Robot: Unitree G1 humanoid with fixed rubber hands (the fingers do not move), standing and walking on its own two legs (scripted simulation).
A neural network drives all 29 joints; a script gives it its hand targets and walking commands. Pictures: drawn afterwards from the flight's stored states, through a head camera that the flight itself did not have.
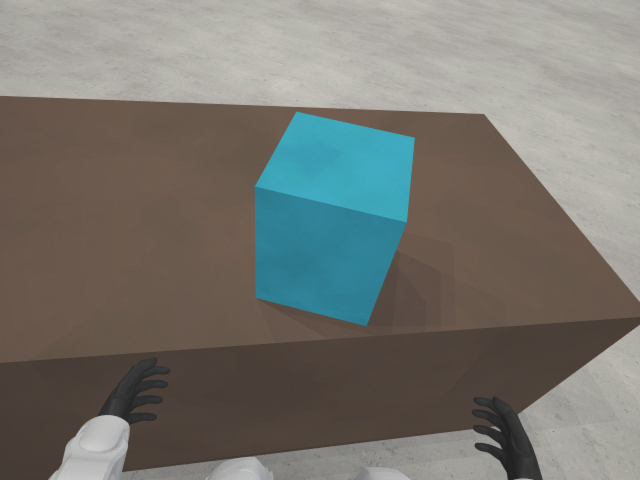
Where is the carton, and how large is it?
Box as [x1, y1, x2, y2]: [255, 112, 414, 325]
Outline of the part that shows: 296,112 255,185 256,297 366,325 406,222 414,138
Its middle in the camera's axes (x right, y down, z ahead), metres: +0.02 -0.04 +0.66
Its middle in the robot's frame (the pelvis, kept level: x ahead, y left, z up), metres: +0.50 -0.01 +0.02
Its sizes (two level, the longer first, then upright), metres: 0.210 0.200 0.250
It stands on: a pedestal, 0.64 m high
